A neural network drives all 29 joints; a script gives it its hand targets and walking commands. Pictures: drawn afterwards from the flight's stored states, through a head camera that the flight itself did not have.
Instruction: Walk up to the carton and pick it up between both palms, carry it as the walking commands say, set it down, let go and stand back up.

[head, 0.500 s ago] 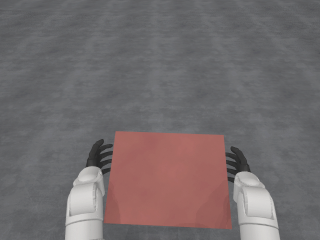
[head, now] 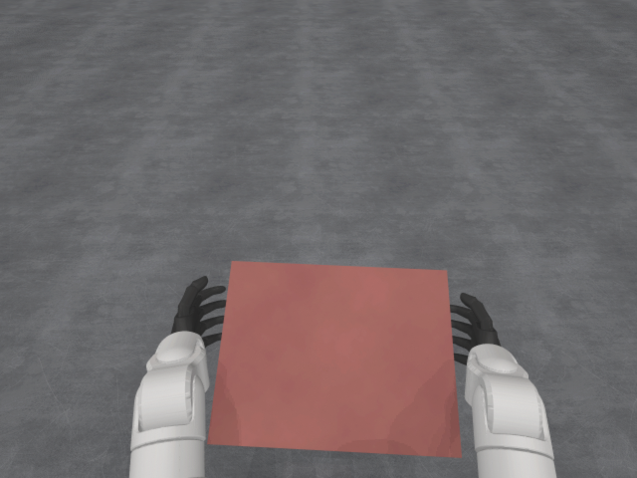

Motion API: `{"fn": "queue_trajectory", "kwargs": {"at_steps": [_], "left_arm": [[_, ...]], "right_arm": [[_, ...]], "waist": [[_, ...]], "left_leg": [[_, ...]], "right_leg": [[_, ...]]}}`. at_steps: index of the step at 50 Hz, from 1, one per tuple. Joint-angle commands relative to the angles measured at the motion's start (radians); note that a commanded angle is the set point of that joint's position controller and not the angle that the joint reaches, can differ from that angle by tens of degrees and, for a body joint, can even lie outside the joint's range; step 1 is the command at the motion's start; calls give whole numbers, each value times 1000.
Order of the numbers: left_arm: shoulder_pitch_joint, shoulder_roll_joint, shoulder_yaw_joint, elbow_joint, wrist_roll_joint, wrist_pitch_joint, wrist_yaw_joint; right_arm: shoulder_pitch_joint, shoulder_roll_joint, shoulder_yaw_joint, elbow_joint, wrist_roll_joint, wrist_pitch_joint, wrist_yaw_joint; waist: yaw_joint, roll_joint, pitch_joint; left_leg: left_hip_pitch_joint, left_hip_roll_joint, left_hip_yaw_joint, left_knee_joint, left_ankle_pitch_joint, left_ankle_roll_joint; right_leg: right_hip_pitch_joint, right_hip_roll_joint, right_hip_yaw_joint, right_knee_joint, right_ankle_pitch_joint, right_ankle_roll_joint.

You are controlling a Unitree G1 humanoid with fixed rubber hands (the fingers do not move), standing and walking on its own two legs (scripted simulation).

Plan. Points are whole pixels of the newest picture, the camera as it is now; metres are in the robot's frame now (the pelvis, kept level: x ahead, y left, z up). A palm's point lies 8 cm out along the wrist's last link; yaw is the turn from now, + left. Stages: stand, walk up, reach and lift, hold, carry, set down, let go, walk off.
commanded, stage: carry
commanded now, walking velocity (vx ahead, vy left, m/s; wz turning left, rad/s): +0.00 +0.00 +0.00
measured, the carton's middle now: (332, 358) +0.30 +0.00 -0.08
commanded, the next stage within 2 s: none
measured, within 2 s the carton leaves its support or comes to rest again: neither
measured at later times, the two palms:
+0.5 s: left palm (187, 328) +0.29 +0.20 +0.03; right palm (471, 342) +0.28 -0.17 +0.04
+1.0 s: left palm (178, 336) +0.28 +0.21 +0.02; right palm (462, 348) +0.27 -0.15 +0.03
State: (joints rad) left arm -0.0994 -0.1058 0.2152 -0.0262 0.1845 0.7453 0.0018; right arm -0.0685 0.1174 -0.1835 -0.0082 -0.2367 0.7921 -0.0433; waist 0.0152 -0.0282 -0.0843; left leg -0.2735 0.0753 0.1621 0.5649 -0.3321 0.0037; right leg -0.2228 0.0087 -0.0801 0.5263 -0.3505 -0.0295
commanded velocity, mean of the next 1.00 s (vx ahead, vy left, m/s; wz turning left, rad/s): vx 0.00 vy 0.00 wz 0.00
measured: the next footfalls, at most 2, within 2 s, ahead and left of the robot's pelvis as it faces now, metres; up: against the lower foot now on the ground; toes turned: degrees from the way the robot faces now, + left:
none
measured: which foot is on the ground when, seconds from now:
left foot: down 0.00-1.00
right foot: down 0.00-1.00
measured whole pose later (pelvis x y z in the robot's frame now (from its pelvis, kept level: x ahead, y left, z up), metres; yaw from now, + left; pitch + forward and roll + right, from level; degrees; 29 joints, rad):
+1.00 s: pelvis +0.01 +0.02 +0.00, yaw -1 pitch +2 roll -2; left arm -0.10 -0.10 0.22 0.03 0.20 0.71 0.00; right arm -0.08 0.10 -0.17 0.04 -0.24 0.77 -0.04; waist 0.01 -0.03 -0.08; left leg -0.28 0.07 0.17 0.62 -0.39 0.03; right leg -0.21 -0.01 -0.07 0.54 -0.37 0.01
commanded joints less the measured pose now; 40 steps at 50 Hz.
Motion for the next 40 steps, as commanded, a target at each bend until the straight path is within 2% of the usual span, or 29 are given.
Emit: {"fn": "queue_trajectory", "kwargs": {"at_steps": [1,2,3,4,5,6,8,9,10,11,12,14,16,18,19,20,23,24,26,30,31,32,33,34,35,36,38,39,40], "left_arm": [[-359,-654,-624,78,-263,1,-262],[-408,-653,-645,-40,-299,-8,-259],[-414,-637,-603,73,-233,-11,-259],[-393,-638,-610,79,-247,-8,-253],[-461,-661,-641,-61,-300,-10,-258],[-453,-661,-655,-97,-314,-24,-261],[-386,-686,-672,-69,-300,-4,-250],[-326,-663,-615,86,-248,12,-255],[-310,-661,-634,42,-250,-4,-253],[-440,-660,-649,-43,-269,-22,-254],[-417,-680,-681,-101,-303,-20,-260],[-328,-692,-648,41,-261,-12,-267],[-350,-667,-632,33,-254,-32,-263],[-419,-648,-702,-186,-327,-20,-249],[-411,-677,-687,-57,-288,-9,-253],[-333,-645,-651,64,-239,-5,-259],[-315,-647,-647,2,-254,-25,-254],[-408,-644,-688,-148,-308,-33,-250],[-403,-646,-686,-105,-276,-22,-246],[-314,-645,-636,97,-228,-15,-258],[-246,-649,-638,128,-215,-17,-259],[-371,-638,-653,21,-250,-45,-266],[-436,-626,-651,-66,-291,-50,-256],[-401,-677,-719,-197,-351,-41,-251],[-378,-678,-680,-82,-313,-15,-248],[-335,-647,-649,34,-259,-20,-257],[-366,-612,-620,63,-234,-26,-252],[-333,-616,-593,113,-219,-30,-254],[-364,-658,-637,62,-244,-39,-256]], "right_arm": [[-601,640,595,-121,289,-64,252],[-630,635,621,-226,317,-70,249],[-585,622,563,-42,271,-61,267],[-643,623,585,-103,310,-65,266],[-547,679,587,-90,309,-55,257],[-579,671,611,-167,324,-68,255],[-618,665,622,-241,333,-66,246],[-532,625,562,-81,261,-47,241],[-564,641,606,-177,287,-70,246],[-484,700,599,-43,282,-60,257],[-542,694,631,-178,325,-72,257],[-506,690,599,-84,283,-61,259],[-593,656,631,-165,295,-93,256],[-549,665,675,-281,351,-74,243],[-447,678,615,-106,286,-59,246],[-486,627,571,-56,256,-56,254],[-569,644,645,-204,307,-84,251],[-569,651,654,-264,342,-83,253],[-441,652,599,-105,288,-66,250],[-523,616,570,-98,252,-79,254],[-508,604,573,-91,247,-83,254],[-545,631,618,-151,263,-95,254],[-554,663,626,-151,309,-98,256],[-647,661,714,-393,390,-94,251],[-549,658,641,-236,340,-73,247],[-538,632,605,-124,286,-73,253],[-452,613,555,0,247,-63,256],[-499,623,566,-11,249,-75,262],[-550,649,580,-65,272,-92,268]], "waist": [[-1,-27,-223],[-5,-35,-226],[-8,63,-162],[-4,24,-182],[-1,87,-201],[-10,-6,-216],[2,29,-229],[-3,66,-268],[-3,21,-296],[-7,85,-265],[1,91,-244],[-12,-3,-238],[-8,-70,-273],[-7,26,-300],[-8,94,-248],[-13,69,-250],[-3,0,-278],[-2,54,-288],[-15,143,-279],[-9,42,-239],[-12,88,-249],[-13,-29,-241],[-10,-30,-217],[0,-11,-233],[-9,26,-261],[-14,21,-269],[-12,70,-241],[-7,23,-239],[-6,94,-202]], "left_leg": [[110,84,-132,-28,207,54],[87,59,-114,-41,218,60],[78,71,-126,-55,146,46],[121,84,-131,-80,224,33],[97,77,-119,-65,225,45],[138,106,-139,-61,335,48],[129,97,-118,-44,466,47],[114,77,-110,1,416,46],[200,98,-116,-29,482,55],[181,88,-122,-49,452,56],[139,90,-126,-48,461,52],[176,110,-127,-37,498,72],[139,69,-79,52,470,33],[138,57,-86,10,418,46],[137,47,-74,-20,404,32],[168,63,-97,-9,426,45],[233,97,-126,-30,556,60],[216,99,-101,10,659,64],[207,111,-113,-1,837,68],[168,88,-118,-10,555,63],[179,107,-132,-22,579,70],[148,95,-134,-5,527,77],[137,88,-105,10,531,65],[150,100,-104,-8,433,65],[149,89,-90,21,536,63],[151,89,-121,-13,388,61],[128,90,-118,20,445,49],[154,84,-138,-29,374,62],[155,86,-116,-37,403,72]], "right_leg": [[58,-146,140,-114,445,-48],[48,-140,118,-87,468,-61],[20,-149,142,-105,352,-70],[-6,-163,152,-101,432,-60],[5,-139,123,-93,380,-52],[32,-130,98,-76,486,-28],[54,-113,91,-46,538,-23],[84,-132,107,-57,598,-34],[45,-124,100,-20,621,-34],[54,-114,90,-30,557,-38],[54,-115,73,-24,508,-20],[33,-99,53,-25,493,-15],[95,-126,98,-35,787,-34],[103,-145,95,-14,744,-37],[75,-147,111,-28,723,-47],[46,-129,103,-41,656,-38],[52,-109,62,-27,578,-14],[51,-95,49,1,619,-2],[50,-72,25,41,551,-2],[50,-111,69,-8,610,-18],[64,-93,52,10,554,-25],[88,-102,48,-8,567,-24],[63,-96,51,-3,622,-23],[45,-112,86,-26,575,-27],[78,-113,66,4,666,-22],[45,-124,95,-11,575,-45],[56,-129,85,-31,578,-40],[32,-130,101,-30,530,-51],[7,-103,68,-33,470,-31]]}}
